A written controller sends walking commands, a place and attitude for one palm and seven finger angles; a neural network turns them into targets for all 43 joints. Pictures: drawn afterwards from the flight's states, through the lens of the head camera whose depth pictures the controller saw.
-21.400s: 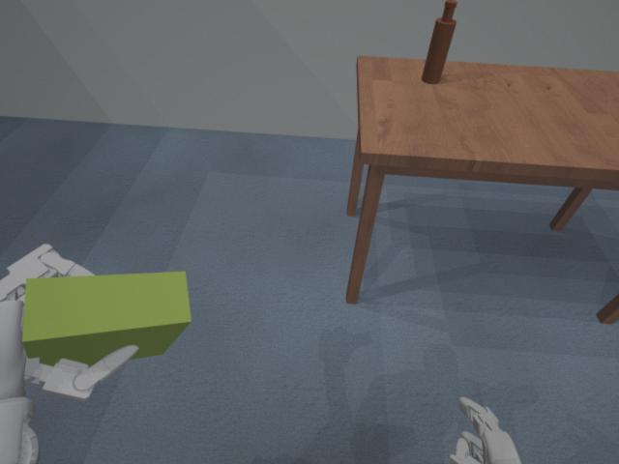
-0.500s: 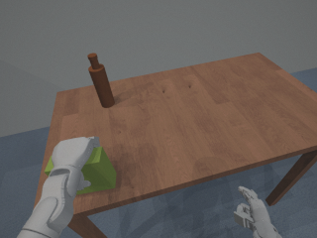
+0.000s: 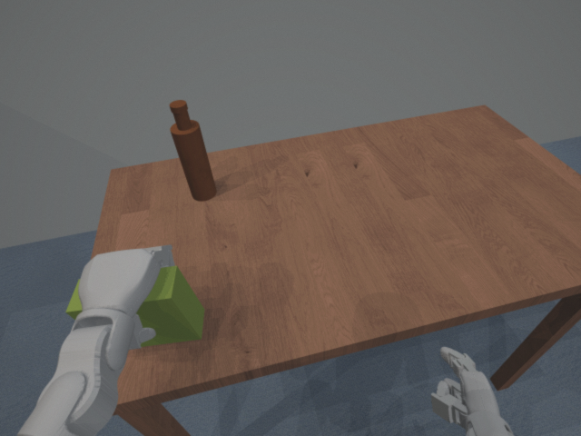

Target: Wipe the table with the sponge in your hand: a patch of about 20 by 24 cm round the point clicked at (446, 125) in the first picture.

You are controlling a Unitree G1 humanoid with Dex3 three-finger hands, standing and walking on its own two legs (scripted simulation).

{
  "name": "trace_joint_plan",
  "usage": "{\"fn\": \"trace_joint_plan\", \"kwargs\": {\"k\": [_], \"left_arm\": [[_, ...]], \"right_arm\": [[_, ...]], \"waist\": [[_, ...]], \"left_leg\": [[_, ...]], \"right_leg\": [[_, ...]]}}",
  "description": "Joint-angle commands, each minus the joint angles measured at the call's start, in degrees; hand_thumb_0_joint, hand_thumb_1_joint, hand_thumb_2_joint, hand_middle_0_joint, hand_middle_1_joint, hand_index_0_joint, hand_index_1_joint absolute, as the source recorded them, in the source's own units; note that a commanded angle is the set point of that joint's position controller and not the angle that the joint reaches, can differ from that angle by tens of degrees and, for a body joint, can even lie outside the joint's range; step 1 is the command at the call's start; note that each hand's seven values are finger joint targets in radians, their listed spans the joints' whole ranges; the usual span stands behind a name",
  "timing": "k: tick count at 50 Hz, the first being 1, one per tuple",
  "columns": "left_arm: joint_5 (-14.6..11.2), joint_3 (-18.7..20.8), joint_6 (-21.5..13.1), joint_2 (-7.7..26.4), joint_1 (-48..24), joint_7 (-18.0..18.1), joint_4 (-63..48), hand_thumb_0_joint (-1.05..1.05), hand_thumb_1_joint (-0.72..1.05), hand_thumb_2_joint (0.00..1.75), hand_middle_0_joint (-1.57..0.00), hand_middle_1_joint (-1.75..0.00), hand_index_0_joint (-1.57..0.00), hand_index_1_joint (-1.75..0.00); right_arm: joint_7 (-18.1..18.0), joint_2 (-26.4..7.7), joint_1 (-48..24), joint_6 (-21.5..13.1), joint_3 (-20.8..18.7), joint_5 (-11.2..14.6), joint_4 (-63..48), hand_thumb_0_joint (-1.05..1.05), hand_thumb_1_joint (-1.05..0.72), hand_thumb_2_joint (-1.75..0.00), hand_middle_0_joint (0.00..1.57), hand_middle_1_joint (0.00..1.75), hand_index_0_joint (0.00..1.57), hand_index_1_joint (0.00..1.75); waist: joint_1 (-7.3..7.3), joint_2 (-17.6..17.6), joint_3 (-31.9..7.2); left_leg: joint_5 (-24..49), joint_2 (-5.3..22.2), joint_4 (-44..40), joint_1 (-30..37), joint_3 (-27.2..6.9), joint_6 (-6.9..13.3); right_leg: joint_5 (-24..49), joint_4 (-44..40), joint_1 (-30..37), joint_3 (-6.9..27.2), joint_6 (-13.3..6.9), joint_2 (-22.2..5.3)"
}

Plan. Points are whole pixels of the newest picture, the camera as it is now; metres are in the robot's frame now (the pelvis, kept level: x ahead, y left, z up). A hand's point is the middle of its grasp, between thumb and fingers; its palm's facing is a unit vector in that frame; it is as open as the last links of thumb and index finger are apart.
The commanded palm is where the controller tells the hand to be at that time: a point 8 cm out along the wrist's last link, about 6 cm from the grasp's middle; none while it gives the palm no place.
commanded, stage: move the sponge above the wiping area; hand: left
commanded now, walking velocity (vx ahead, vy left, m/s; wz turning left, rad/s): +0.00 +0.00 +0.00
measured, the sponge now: (149, 317) +0.24 +0.27 +0.02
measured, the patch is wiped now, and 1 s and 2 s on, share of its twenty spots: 0.00 0.00 0.15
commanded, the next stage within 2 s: lower the sponge onto the table in 0.32 s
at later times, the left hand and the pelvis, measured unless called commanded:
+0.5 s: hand (124, 285) +0.25 +0.28 +0.09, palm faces +0.11 -0.05 -0.99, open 9.3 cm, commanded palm +0.21 +0.27 +0.14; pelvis +0.00 +0.00 +0.00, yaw -1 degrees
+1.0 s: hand (126, 292) +0.25 +0.29 +0.07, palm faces +0.03 -0.09 -1.00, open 9.3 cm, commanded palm +0.22 +0.27 +0.13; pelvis +0.00 -0.01 +0.00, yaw -1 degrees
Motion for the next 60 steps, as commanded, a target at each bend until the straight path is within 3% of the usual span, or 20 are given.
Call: {"fn": "trace_joint_plan", "kwargs": {"k": [1,6,11,15,19,20,21,25,26,30,34,35,39,40,41,42,46,50,54,60], "left_arm": [[-0.2,12.4,6.8,11.9,-19.3,7.0,-5.1,0.0,0.1,1.3,-1.2,-1.6,-1.2,-1.6],[-3.1,4.1,16.7,5.0,-12.9,1.2,-4.7,0.0,0.1,1.3,-1.2,-1.6,-1.2,-1.6],[-0.7,2.8,14.9,7.1,-15.0,-4.3,-11.2,0.0,0.1,1.3,-1.2,-1.6,-1.2,-1.6],[2.8,11.8,7.2,16.8,-20.7,-1.0,-16.9,0.0,0.1,1.3,-1.2,-1.6,-1.2,-1.6],[3.4,12.8,4.0,14.4,-19.0,4.7,-14.6,0.0,0.1,1.3,-1.2,-1.6,-1.2,-1.6],[3.1,15.9,5.2,17.5,-18.0,5.8,-14.4,0.0,0.1,1.3,-1.2,-1.6,-1.2,-1.6],[2.4,12.1,6.5,12.8,-18.5,6.1,-12.9,0.0,0.1,1.3,-1.2,-1.6,-1.2,-1.6],[-1.7,9.4,13.6,9.4,-12.7,4.3,-6.5,0.0,0.1,1.3,-1.2,-1.6,-1.2,-1.6],[-2.6,4.9,14.9,5.3,-13.5,2.7,-6.9,0.0,0.1,1.3,-1.2,-1.6,-1.2,-1.6],[-2.2,4.0,16.4,8.1,-14.2,-2.6,-8.0,0.0,0.1,1.3,-1.2,-1.6,-1.2,-1.6],[0.6,5.4,9.7,11.1,-21.9,-3.5,-12.1,0.0,0.1,1.3,-1.2,-1.6,-1.2,-1.6],[1.3,8.9,7.9,14.8,-22.7,-2.4,-13.9,0.0,0.1,1.3,-1.2,-1.6,-1.2,-1.6],[2.6,11.2,3.4,13.1,-18.0,2.6,-10.4,0.0,0.1,1.3,-1.2,-1.6,-1.2,-1.6],[3.0,14.6,4.4,16.5,-17.6,3.8,-9.6,0.0,0.1,1.3,-1.2,-1.6,-1.2,-1.6],[2.4,10.6,5.5,11.3,-19.0,4.4,-8.6,0.0,0.1,1.3,-1.2,-1.6,-1.2,-1.6],[2.2,12.6,6.9,13.1,-17.8,5.3,-5.8,0.0,0.1,1.3,-1.2,-1.6,-1.2,-1.6],[-0.7,8.8,13.2,8.9,-14.8,4.5,-3.1,0.0,0.1,1.3,-1.2,-1.6,-1.2,-1.6],[-1.2,7.1,14.7,9.8,-14.0,0.6,-4.2,0.0,0.1,1.3,-1.2,-1.6,-1.2,-1.6],[-0.4,7.4,9.4,11.2,-17.4,-1.3,-6.0,0.0,0.1,1.3,-1.2,-1.6,-1.2,-1.6],[1.3,13.0,1.0,14.9,-19.6,3.8,-6.9,0.0,0.1,1.3,-1.2,-1.6,-1.2,-1.6]], "right_arm": [[0.5,-5.2,-12.5,-1.4,-1.3,1.1,-8.3,0.0,-0.9,-0.9,0.2,0.3,0.2,0.3],[1.6,-6.1,-16.6,0.4,-0.5,2.1,-10.4,0.0,-0.9,-0.9,0.2,0.3,0.2,0.3],[2.1,-6.1,-14.6,0.6,0.0,1.2,-12.2,0.0,-0.9,-0.9,0.2,0.3,0.2,0.3],[1.3,-5.7,-13.4,0.3,-0.2,-0.3,-11.5,0.0,-0.9,-0.9,0.2,0.3,0.2,0.3],[1.1,-4.9,-11.7,-0.7,-1.1,-0.4,-9.7,0.0,-0.9,-0.9,0.2,0.3,0.2,0.3],[1.2,-5.2,-12.9,-0.7,-0.8,-0.2,-9.7,0.0,-0.9,-0.9,0.2,0.3,0.2,0.3],[1.4,-4.6,-13.0,-0.6,-0.7,0.2,-9.7,0.0,-0.9,-0.9,0.2,0.3,0.2,0.3],[2.0,-5.8,-16.5,0.1,-0.7,1.7,-9.4,0.0,-0.9,-0.9,0.2,0.3,0.2,0.3],[2.0,-5.7,-16.3,0.3,-0.6,1.9,-9.8,0.0,-0.9,-0.9,0.2,0.3,0.2,0.3],[1.7,-6.5,-16.7,0.6,0.0,1.9,-10.9,0.0,-0.9,-0.9,0.2,0.3,0.2,0.3],[1.0,-5.9,-13.6,0.1,-0.1,0.6,-10.9,0.0,-0.9,-0.9,0.2,0.3,0.2,0.3],[0.8,-5.7,-14.0,-0.5,0.0,0.4,-11.1,0.0,-0.9,-0.9,0.2,0.3,0.2,0.3],[0.8,-5.0,-11.3,-0.8,-1.0,-0.3,-9.4,0.0,-0.9,-0.9,0.2,0.3,0.2,0.3],[1.0,-5.6,-12.2,-0.7,-0.8,0.0,-9.3,0.0,-0.9,-0.9,0.2,0.3,0.2,0.3],[1.2,-4.7,-12.3,-0.5,-0.6,0.3,-9.6,0.0,-0.9,-0.9,0.2,0.3,0.2,0.3],[1.3,-5.3,-12.7,-0.2,-0.9,0.5,-8.8,0.0,-0.9,-0.9,0.2,0.3,0.2,0.3],[1.8,-5.9,-15.2,0.7,-0.8,1.6,-9.5,0.0,-0.9,-0.9,0.2,0.3,0.2,0.3],[1.4,-6.6,-15.6,0.7,-0.6,1.7,-10.1,0.0,-0.9,-0.9,0.2,0.3,0.2,0.3],[0.7,-6.4,-12.8,0.1,-0.7,0.9,-10.0,0.0,-0.9,-0.9,0.2,0.3,0.2,0.3],[-0.2,-5.7,-10.5,-2.0,-1.6,0.2,-9.1,0.0,-0.9,-0.9,0.2,0.3,0.2,0.3]], "waist": [[-1.27,-1.6,-9.5],[-1.58,-1.9,-9.5],[-2.7,-5.1,-13.1],[-0.9,-1.7,-14.4],[-0.08,3.1,-13.6],[0.61,3.9,-12.5],[-0.35,2.6,-12.5],[-0.9,-1.2,-7.1],[-1.96,-1.8,-7.6],[-2.76,-4.8,-7.8],[-2.62,-4.0,-11.9],[-1.97,-2.2,-12.4],[-0.37,0.2,-12.6],[0.14,1.0,-11.8],[-0.75,-0.4,-11.3],[-0.41,-1.6,-9.6],[-0.99,-2.1,-9.3],[-2.36,-3.3,-10.0],[-3.05,-4.5,-10.9],[-1.72,-0.2,-11.1]], "left_leg": [[15.9,1.4,-4.0,-1.7,-4.1,-1.8],[17.0,0.9,-4.4,-2.1,-3.6,-1.5],[18.0,1.0,-2.9,-0.9,-4.3,0.4],[16.9,1.4,-3.6,-0.4,-5.8,-0.1],[20.4,1.8,-3.8,0.2,-5.6,-2.1],[19.0,1.4,-4.3,-0.1,-6.4,-1.9],[19.8,1.3,-4.0,-0.4,-5.1,-2.0],[15.6,1.0,-5.0,-1.5,-4.9,-1.8],[15.1,1.1,-5.0,-2.1,-4.0,-1.4],[13.0,0.8,-4.6,-2.2,-4.7,-0.1],[13.7,0.8,-4.1,-0.4,-4.8,0.5],[12.6,1.0,-4.3,-0.2,-5.6,0.4],[17.3,1.1,-4.1,-0.4,-5.3,-1.5],[15.6,0.9,-4.6,-1.2,-5.7,-1.4],[15.7,0.9,-4.7,-2.1,-4.6,-1.4],[14.7,0.9,-4.6,-2.4,-4.4,-1.4],[13.7,0.6,-4.5,-3.0,-3.2,-0.9],[13.8,0.1,-3.4,-2.4,-3.6,0.1],[13.3,0.1,-2.4,-2.2,-3.7,0.9],[13.2,0.4,-2.1,-0.6,-4.7,0.0]], "right_leg": [[8.2,-2.9,5.6,6.5,-3.1,-1.6],[10.7,-2.2,8.0,4.5,-2.4,-2.2],[12.1,-0.9,8.6,4.7,-2.0,-1.9],[10.0,-0.6,9.5,7.6,-3.0,-0.5],[11.2,-1.0,8.9,7.0,-3.7,-0.4],[10.3,-1.5,9.2,9.1,-4.4,0.0],[11.1,-1.3,8.9,7.0,-3.9,-0.7],[7.6,-3.4,6.5,7.6,-3.3,-1.2],[7.9,-3.0,6.9,5.5,-2.7,-1.7],[6.7,-3.1,6.7,6.8,-2.3,-1.6],[6.3,-2.4,7.5,5.5,-2.2,-1.6],[5.3,-2.3,8.0,7.4,-2.7,-0.8],[9.4,-1.9,8.5,6.8,-3.4,-0.6],[8.2,-2.3,8.6,9.1,-3.9,-0.2],[8.4,-2.1,8.4,7.0,-3.4,-0.9],[7.3,-2.9,7.2,7.8,-3.4,-0.9],[7.3,-3.0,7.7,6.9,-2.8,-1.6],[9.2,-2.7,7.9,8.2,-2.4,-1.7],[9.4,-2.4,7.2,7.0,-2.0,-1.9],[7.1,-2.9,4.7,9.0,-3.1,-0.8]]}}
